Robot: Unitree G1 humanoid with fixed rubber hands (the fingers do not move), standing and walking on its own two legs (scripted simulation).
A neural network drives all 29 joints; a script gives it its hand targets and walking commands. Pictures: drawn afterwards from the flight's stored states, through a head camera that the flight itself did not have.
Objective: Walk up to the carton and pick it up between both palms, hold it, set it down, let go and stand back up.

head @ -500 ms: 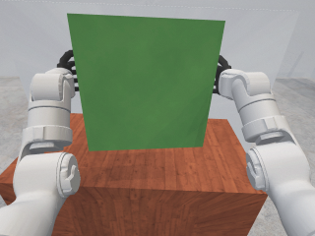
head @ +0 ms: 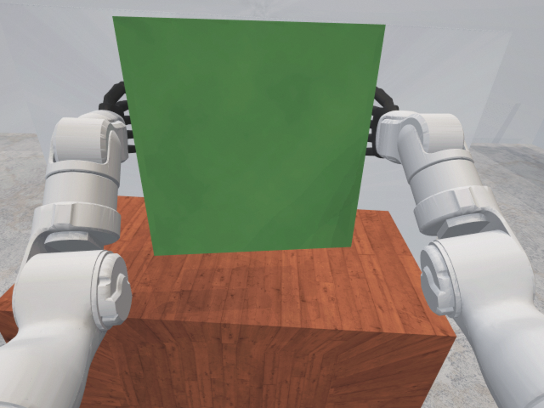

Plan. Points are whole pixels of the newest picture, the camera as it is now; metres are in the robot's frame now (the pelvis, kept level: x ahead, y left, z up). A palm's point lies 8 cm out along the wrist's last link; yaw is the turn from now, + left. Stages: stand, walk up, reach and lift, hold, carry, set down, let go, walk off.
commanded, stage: hold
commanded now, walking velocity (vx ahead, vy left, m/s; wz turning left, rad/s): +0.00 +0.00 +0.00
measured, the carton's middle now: (250, 128) +0.42 +0.01 +0.31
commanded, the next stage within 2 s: none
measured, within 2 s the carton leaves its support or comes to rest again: neither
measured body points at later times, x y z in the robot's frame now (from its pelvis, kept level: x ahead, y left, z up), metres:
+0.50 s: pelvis +0.00 +0.00 +0.00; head -0.12 +0.01 +0.43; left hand +0.38 +0.19 +0.32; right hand +0.36 -0.18 +0.32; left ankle +0.03 +0.13 -0.75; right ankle +0.05 -0.09 -0.75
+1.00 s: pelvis +0.01 +0.00 +0.00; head -0.10 +0.03 +0.44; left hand +0.39 +0.20 +0.32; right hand +0.37 -0.17 +0.32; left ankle +0.03 +0.13 -0.75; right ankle +0.05 -0.09 -0.75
